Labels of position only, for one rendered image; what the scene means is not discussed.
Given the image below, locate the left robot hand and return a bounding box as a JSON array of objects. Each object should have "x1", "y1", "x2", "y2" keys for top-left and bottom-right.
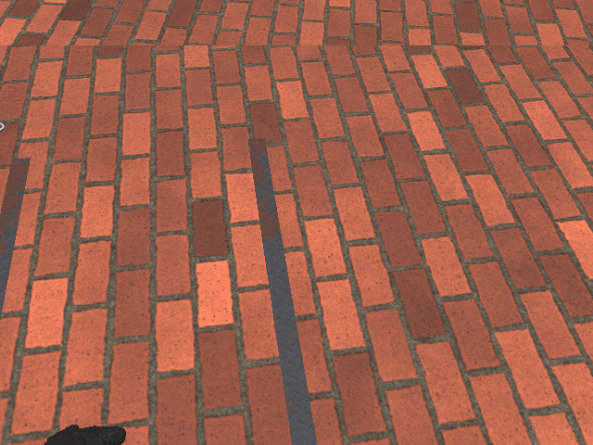
[{"x1": 44, "y1": 425, "x2": 126, "y2": 445}]

